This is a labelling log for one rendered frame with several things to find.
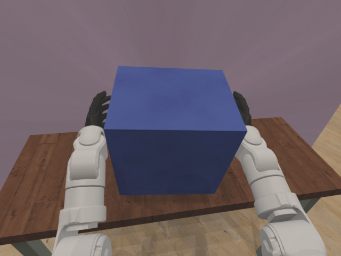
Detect left robot upper arm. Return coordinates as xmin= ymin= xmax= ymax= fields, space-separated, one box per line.
xmin=53 ymin=233 xmax=112 ymax=256

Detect right robot upper arm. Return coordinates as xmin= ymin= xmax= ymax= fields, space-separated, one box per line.
xmin=259 ymin=220 xmax=327 ymax=256

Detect table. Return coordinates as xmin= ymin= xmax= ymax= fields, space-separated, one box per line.
xmin=0 ymin=117 xmax=341 ymax=256

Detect robot left forearm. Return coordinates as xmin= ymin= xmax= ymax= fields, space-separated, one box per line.
xmin=52 ymin=125 xmax=108 ymax=256

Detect carton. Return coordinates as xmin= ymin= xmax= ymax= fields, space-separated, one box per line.
xmin=104 ymin=66 xmax=247 ymax=195

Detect robot right hand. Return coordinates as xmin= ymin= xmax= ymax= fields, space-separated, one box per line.
xmin=233 ymin=91 xmax=252 ymax=126

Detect robot left hand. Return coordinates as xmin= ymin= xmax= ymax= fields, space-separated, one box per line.
xmin=85 ymin=91 xmax=111 ymax=129

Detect robot right forearm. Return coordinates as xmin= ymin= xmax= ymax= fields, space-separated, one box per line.
xmin=235 ymin=125 xmax=328 ymax=256

